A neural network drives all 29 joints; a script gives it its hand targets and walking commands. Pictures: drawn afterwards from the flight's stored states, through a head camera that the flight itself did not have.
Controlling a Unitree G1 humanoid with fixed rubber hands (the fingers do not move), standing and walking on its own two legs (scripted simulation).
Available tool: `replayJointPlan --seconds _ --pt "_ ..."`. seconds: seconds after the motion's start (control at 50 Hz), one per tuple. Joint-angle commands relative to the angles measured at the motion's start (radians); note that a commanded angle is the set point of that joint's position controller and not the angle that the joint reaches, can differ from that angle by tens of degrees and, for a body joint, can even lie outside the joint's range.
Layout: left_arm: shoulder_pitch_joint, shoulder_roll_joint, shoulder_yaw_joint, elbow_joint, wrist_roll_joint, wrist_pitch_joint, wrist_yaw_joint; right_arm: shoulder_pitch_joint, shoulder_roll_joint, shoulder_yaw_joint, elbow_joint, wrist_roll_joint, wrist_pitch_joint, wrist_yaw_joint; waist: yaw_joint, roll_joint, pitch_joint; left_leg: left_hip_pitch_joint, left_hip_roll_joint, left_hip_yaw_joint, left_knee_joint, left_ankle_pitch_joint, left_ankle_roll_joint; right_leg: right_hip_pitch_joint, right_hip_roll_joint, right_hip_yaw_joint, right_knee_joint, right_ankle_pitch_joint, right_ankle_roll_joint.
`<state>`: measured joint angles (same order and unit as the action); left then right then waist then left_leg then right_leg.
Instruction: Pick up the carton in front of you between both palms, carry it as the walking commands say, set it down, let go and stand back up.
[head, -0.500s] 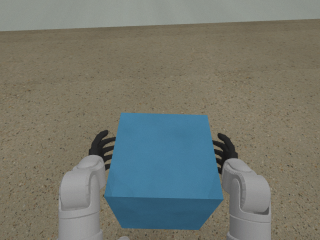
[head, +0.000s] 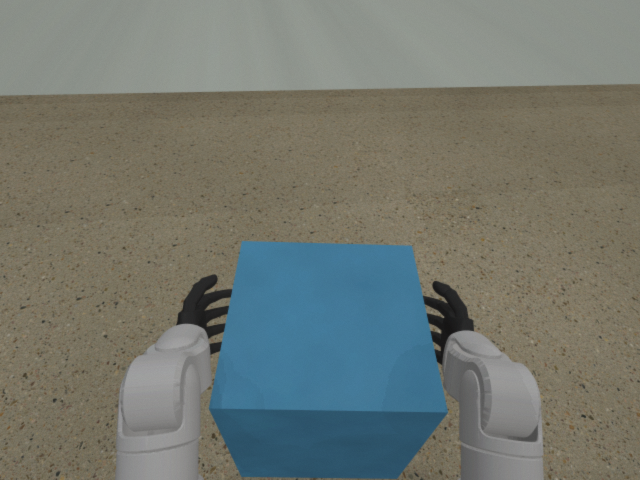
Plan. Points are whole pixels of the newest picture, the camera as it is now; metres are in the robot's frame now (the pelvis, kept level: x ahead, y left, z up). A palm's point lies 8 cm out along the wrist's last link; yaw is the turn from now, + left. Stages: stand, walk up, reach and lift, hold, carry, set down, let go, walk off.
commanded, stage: carry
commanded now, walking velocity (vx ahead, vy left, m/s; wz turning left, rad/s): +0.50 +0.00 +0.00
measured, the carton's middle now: (323, 365) +0.27 +0.00 +0.02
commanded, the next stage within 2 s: none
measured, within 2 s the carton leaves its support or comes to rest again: neither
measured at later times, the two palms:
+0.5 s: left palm (245, 178) +0.57 +0.13 +0.10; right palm (415, 182) +0.59 -0.17 +0.09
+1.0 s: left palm (251, 108) +0.87 +0.16 +0.08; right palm (380, 112) +0.87 -0.14 +0.09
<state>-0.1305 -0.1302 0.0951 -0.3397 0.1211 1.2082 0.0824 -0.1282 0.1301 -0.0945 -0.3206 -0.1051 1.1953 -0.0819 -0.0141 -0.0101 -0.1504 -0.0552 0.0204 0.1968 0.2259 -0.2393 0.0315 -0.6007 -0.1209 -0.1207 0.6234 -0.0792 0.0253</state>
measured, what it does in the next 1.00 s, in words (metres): walks ahead: right foot, then left foot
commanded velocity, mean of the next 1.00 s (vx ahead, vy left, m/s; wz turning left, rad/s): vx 0.32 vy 0.00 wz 0.00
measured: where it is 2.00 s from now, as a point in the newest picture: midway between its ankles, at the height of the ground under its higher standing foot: (307, 384)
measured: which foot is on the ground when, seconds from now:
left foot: down 0.00-0.16, up 0.18-0.60, down 0.62-1.00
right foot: up 0.00-0.12, down 0.14-0.64, up 0.66-0.98, down 1.00-1.00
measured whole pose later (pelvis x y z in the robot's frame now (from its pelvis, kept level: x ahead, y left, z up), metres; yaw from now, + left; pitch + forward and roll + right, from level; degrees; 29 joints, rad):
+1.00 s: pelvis +0.60 +0.00 -0.01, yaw +1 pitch +3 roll +0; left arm -0.16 -0.13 0.09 -0.42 0.11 1.20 0.09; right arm -0.15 0.13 -0.10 -0.39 -0.10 1.18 -0.08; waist 0.00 -0.03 -0.05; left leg -0.11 0.04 0.21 0.40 -0.33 0.01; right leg -0.44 -0.05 -0.18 0.43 0.04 0.02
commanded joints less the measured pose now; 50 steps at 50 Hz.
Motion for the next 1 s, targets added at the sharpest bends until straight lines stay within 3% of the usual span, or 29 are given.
replayJointPlan --seconds 0.0,0.08,0.1,0.12,0.14,0.16,0.18,0.2,0.22,0.24,0.26,0.34,0.42,0.5,0.54,0.58,0.6,0.62,0.64,0.66,0.68,0.7,0.74,0.82,0.88,0.94,0.98 --pt "-0.466 -0.857 -0.704 -0.049 -0.398 0.013 -0.228 -0.458 0.826 0.68 -0.068 0.395 0.021 0.254 -0.007 0.141 -0.056 0.119 0.224 -0.114 -0.068 0.26 0.09 -0.025 0.03 -0.05 -0.076 0.042 -0.007" --pt "-0.476 -0.824 -0.684 -0.033 -0.402 0.041 -0.236 -0.468 0.807 0.668 -0.052 0.381 0.045 0.247 -0.003 0.164 -0.053 0.137 0.217 -0.067 0.076 0.464 0.058 0.137 0.071 -0.109 -0.175 -0.003 -0.044" --pt "-0.468 -0.824 -0.677 -0.021 -0.401 0.044 -0.238 -0.479 0.805 0.671 -0.053 0.384 0.049 0.246 0.013 0.132 -0.097 0.088 0.184 -0.012 0.22 0.538 0.035 0.298 0.114 -0.155 -0.217 -0.03 -0.054" --pt "-0.456 -0.824 -0.667 -0.004 -0.397 0.045 -0.24 -0.484 0.797 0.674 -0.054 0.385 0.054 0.246 0.027 0.079 -0.182 -0.044 0.154 0.017 0.401 0.478 -0.001 0.536 0.078 -0.102 -0.197 -0.073 -0.064" --pt "-0.453 -0.816 -0.653 0.022 -0.38 0.04 -0.242 -0.521 0.805 0.687 -0.071 0.399 0.062 0.246 0.041 -0.141 -0.278 -0.308 0.065 0.016 0.703 0.241 -0.055 0.771 -0.17 0.307 -0.257 -0.182 -0.164" --pt "-0.439 -0.841 -0.646 0.046 -0.383 0.031 -0.243 -0.537 0.821 0.694 -0.078 0.409 0.064 0.249 0.045 -0.346 -0.296 -0.566 -0.05 -0.046 0.914 -0.199 -0.07 0.901 -0.291 0.614 -0.373 -0.084 -0.26" --pt "-0.46 -0.869 -0.654 0.017 -0.398 0.027 -0.246 -0.554 0.857 0.707 -0.063 0.414 0.056 0.252 0.037 -0.258 -0.284 -0.645 0.002 -0.156 1.046 -0.252 -0.039 0.896 -0.301 0.55 -0.354 0.049 -0.262" --pt "-0.477 -0.905 -0.664 0.003 -0.41 0.019 -0.248 -0.566 0.883 0.704 -0.065 0.419 0.045 0.255 0.039 -0.166 -0.282 -0.651 0.046 -0.187 1.068 -0.224 -0.019 0.842 -0.27 0.458 -0.327 0.124 -0.24" --pt "-0.504 -0.936 -0.673 -0.017 -0.418 0.01 -0.25 -0.571 0.912 0.709 -0.068 0.424 0.033 0.256 0.033 -0.073 -0.261 -0.641 0.087 -0.198 1.017 -0.168 -0.011 0.767 -0.252 0.376 -0.332 0.122 -0.201" --pt "-0.525 -0.96 -0.686 -0.035 -0.426 0.001 -0.253 -0.571 0.929 0.713 -0.074 0.423 0.022 0.255 0.029 -0.048 -0.248 -0.605 0.11 -0.204 0.936 -0.111 -0.013 0.696 -0.231 0.312 -0.365 0.071 -0.166" --pt "-0.535 -0.972 -0.695 -0.045 -0.433 -0.008 -0.255 -0.572 0.936 0.719 -0.085 0.417 0.013 0.251 0.027 -0.069 -0.246 -0.572 0.108 -0.186 0.882 -0.073 -0.019 0.657 -0.216 0.256 -0.389 0.025 -0.149" --pt "-0.497 -0.945 -0.704 -0.073 -0.448 -0.015 -0.262 -0.514 0.942 0.724 -0.099 0.389 -0.005 0.23 0.029 -0.122 -0.205 -0.576 0.103 -0.125 0.663 0.019 -0.051 0.627 -0.187 0.151 -0.467 -0.051 -0.172" --pt "-0.462 -0.888 -0.697 -0.086 -0.439 -0.001 -0.262 -0.468 0.898 0.712 -0.107 0.373 0.008 0.22 0.032 -0.126 -0.14 -0.544 0.077 -0.058 0.415 0.132 -0.051 0.637 -0.144 0.054 -0.46 0.067 -0.154" --pt "-0.426 -0.851 -0.682 -0.043 -0.407 0.016 -0.257 -0.453 0.857 0.702 -0.08 0.374 0.032 0.231 0.037 -0.143 -0.075 -0.494 0.051 -0.012 0.288 0.203 -0.031 0.661 -0.131 0.009 -0.427 0.144 -0.128" --pt "-0.431 -0.847 -0.681 -0.024 -0.397 0.021 -0.256 -0.463 0.85 0.694 -0.063 0.378 0.039 0.241 0.035 -0.148 -0.056 -0.427 0.045 0.011 0.243 0.19 -0.017 0.664 -0.131 -0.009 -0.37 0.176 -0.109" --pt "-0.45 -0.847 -0.686 -0.012 -0.395 0.024 -0.254 -0.45 0.849 0.678 -0.027 0.378 0.041 0.248 0.009 -0.09 -0.122 -0.144 -0.013 0.084 0.195 0.112 -0.005 0.562 -0.073 -0.096 -0.126 0.258 -0.066" --pt "-0.454 -0.838 -0.685 -0.007 -0.391 0.026 -0.254 -0.441 0.847 0.668 -0.007 0.372 0.041 0.251 -0.008 0.001 -0.182 0.065 0.08 -0.043 0.185 0.045 0.006 0.413 -0.046 -0.107 0.08 0.131 -0.033" --pt "-0.491 -0.849 -0.703 -0.029 -0.408 0.034 -0.252 -0.431 0.836 0.649 0.034 0.354 0.031 0.256 -0.016 0.27 -0.27 0.285 0.353 -0.529 0.076 -0.069 0.145 0.124 0.072 -0.089 0.395 -0.091 0.019" --pt "-0.515 -0.859 -0.711 -0.033 -0.41 0.03 -0.255 -0.439 0.87 0.656 0.035 0.372 0.021 0.258 -0.014 0.346 -0.246 0.336 0.418 -0.711 -0.013 0.064 0.205 -0.085 0.132 0.005 0.553 -0.413 0.01" --pt "-0.528 -0.897 -0.721 -0.024 -0.417 0.019 -0.258 -0.465 0.898 0.665 0.002 0.388 0.014 0.259 -0.01 0.257 -0.231 0.296 0.409 -0.6 0.031 0.253 0.199 -0.115 0.066 0.081 0.642 -0.421 -0.018" --pt "-0.536 -0.922 -0.721 -0.035 -0.426 0.004 -0.259 -0.488 0.938 0.678 -0.016 0.402 0.004 0.261 -0.01 0.162 -0.239 0.246 0.382 -0.491 0.07 0.439 0.18 -0.1 0.035 0.095 0.651 -0.393 -0.03" --pt "-0.536 -0.946 -0.725 -0.038 -0.425 -0.008 -0.257 -0.508 0.961 0.69 -0.036 0.412 -0.006 0.264 -0.003 0.075 -0.23 0.186 0.357 -0.391 0.071 0.523 0.14 -0.067 0.006 0.106 0.582 -0.332 -0.035" --pt "-0.514 -0.982 -0.734 -0.041 -0.419 -0.027 -0.247 -0.519 0.978 0.703 -0.066 0.426 -0.022 0.266 0.007 0.104 -0.242 0.111 0.308 -0.245 0.052 0.553 0.084 0.023 0.01 0.077 0.419 -0.259 -0.027" --pt "-0.433 -0.978 -0.741 -0.061 -0.394 -0.051 -0.223 -0.461 0.949 0.709 -0.104 0.433 -0.031 0.275 0.013 0.158 -0.244 0.107 0.253 -0.094 0.068 0.691 0.085 0.086 0.057 0.004 0.149 -0.184 -0.007" --pt "-0.443 -0.943 -0.746 -0.116 -0.396 -0.044 -0.216 -0.434 0.905 0.702 -0.135 0.423 -0.026 0.273 0.005 0.19 -0.218 0.1 0.229 -0.03 0.096 0.765 0.072 0.149 0.087 -0.04 -0.011 -0.047 -0.009" --pt "-0.44 -0.892 -0.736 -0.127 -0.405 -0.014 -0.223 -0.414 0.86 0.686 -0.134 0.397 -0.006 0.261 0.004 0.167 -0.197 0.074 0.202 0.003 0.166 0.639 0.042 0.258 0.092 -0.072 -0.166 0.107 -0.009" --pt "-0.432 -0.857 -0.717 -0.103 -0.404 0.009 -0.235 -0.416 0.829 0.678 -0.113 0.379 0.01 0.254 0.014 0.102 -0.171 -0.025 0.171 0.008 0.257 0.476 -0.016 0.442 0.055 -0.064 -0.315 0.308 -0.005"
